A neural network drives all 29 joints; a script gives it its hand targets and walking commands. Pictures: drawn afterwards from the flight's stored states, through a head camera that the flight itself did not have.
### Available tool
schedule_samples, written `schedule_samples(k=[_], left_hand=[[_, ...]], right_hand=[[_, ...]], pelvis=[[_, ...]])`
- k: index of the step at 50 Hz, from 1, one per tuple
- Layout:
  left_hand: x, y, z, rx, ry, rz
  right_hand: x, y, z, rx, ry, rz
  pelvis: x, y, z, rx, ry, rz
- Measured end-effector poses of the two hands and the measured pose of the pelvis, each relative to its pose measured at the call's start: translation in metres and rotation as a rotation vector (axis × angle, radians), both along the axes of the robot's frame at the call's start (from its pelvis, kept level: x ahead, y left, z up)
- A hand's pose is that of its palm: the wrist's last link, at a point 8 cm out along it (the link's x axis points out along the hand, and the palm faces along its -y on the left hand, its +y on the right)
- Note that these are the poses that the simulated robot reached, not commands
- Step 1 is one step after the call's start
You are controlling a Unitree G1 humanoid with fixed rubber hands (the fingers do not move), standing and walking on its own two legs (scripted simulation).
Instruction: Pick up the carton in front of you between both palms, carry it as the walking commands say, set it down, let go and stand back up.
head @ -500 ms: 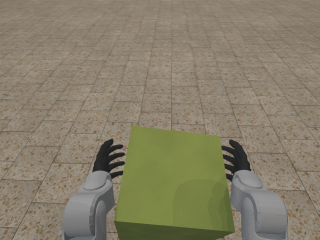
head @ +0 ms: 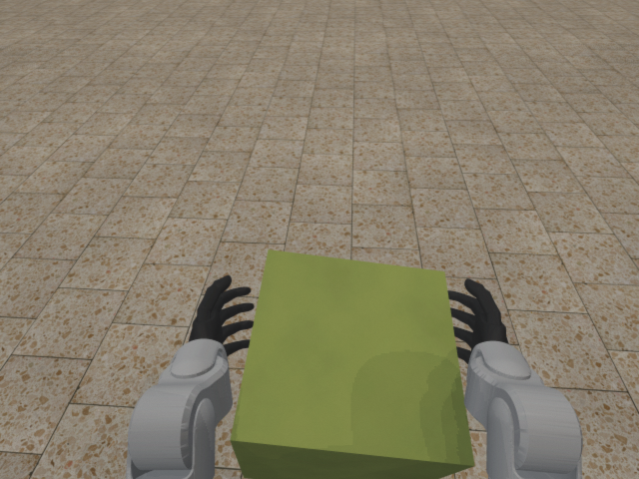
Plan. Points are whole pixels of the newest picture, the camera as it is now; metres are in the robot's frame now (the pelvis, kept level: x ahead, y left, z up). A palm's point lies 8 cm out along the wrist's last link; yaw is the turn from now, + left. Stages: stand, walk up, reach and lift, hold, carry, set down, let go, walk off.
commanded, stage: carry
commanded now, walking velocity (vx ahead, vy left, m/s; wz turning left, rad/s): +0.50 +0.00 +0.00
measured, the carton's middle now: (338, 381) +0.24 +0.01 +0.01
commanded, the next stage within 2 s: none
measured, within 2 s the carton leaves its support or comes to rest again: neither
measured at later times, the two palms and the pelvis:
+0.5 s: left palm (257, 165) +0.57 +0.15 +0.11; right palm (431, 168) +0.57 -0.15 +0.10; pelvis +0.34 +0.00 +0.00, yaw +0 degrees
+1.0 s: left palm (280, 100) +0.82 +0.14 +0.10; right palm (416, 96) +0.83 -0.15 +0.11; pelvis +0.59 -0.01 +0.00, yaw +0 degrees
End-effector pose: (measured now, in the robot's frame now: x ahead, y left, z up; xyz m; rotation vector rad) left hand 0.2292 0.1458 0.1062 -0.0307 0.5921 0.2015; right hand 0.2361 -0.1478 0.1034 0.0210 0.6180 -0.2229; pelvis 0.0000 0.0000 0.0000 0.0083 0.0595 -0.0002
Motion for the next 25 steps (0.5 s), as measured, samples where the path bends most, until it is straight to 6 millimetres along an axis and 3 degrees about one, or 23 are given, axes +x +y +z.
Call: schedule_samples(k=[3,7,11,16,21,25], left_hand=[[0.052,0.014,-0.022,-0.024,0.013,-0.01],[0.104,0.02,-0.034,-0.028,0.111,-0.037],[0.151,0.02,-0.027,-0.024,0.134,-0.066],[0.214,0.02,-0.013,-0.028,0.087,-0.061],[0.28,0.016,-0.001,-0.027,0.022,-0.027],[0.34,0.003,-0.001,-0.012,-0.018,-0.007]], right_hand=[[0.049,0.014,-0.015,-0.026,0.014,-0.008],[0.093,0.02,-0.026,-0.033,0.111,-0.033],[0.133,0.02,-0.019,-0.034,0.134,-0.058],[0.196,0.02,-0.004,-0.041,0.086,-0.05],[0.27,0.015,0.005,-0.031,0.021,-0.021],[0.336,0.002,-0.001,-0.007,-0.019,-0.006]], pelvis=[[0.048,0.014,-0.016,0.012,-0.01,-0.016],[0.092,0.027,-0.004,-0.002,0.002,-0.035],[0.137,0.033,0.013,-0.027,0.011,-0.036],[0.2,0.03,0.021,-0.042,0.018,-0.022],[0.273,0.018,0.016,-0.029,0.013,-0.012],[0.338,0.002,0.001,-0.013,0.004,-0.001]])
